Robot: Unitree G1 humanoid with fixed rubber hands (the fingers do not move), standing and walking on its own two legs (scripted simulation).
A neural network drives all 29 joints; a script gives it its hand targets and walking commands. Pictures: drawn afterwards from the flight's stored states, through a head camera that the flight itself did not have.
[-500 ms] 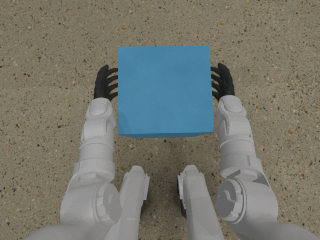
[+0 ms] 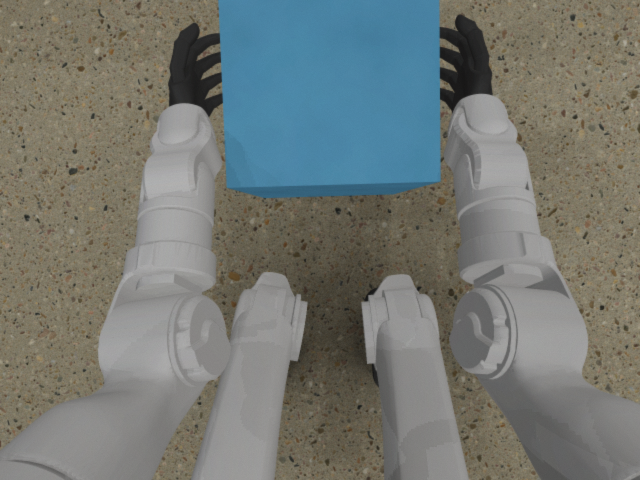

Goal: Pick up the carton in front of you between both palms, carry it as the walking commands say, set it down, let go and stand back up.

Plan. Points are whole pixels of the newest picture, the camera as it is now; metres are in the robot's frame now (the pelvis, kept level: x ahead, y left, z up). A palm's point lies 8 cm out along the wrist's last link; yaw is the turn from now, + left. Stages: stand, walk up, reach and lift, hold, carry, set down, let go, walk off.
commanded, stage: set down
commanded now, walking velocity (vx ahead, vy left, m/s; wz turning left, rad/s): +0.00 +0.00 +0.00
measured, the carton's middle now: (328, 113) +0.52 +0.00 -0.19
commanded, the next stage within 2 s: none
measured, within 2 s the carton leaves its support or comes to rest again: rests again in 0.82 s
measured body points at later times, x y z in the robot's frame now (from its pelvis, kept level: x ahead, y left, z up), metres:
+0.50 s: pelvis +0.00 +0.00 -0.08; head +0.36 +0.00 +0.19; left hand +0.54 +0.16 -0.25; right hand +0.55 -0.15 -0.24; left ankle +0.10 +0.12 -0.43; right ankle +0.11 -0.12 -0.43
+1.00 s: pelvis +0.00 +0.00 -0.10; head +0.36 +0.00 +0.17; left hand +0.53 +0.16 -0.27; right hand +0.54 -0.15 -0.27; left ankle +0.10 +0.12 -0.43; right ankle +0.11 -0.11 -0.43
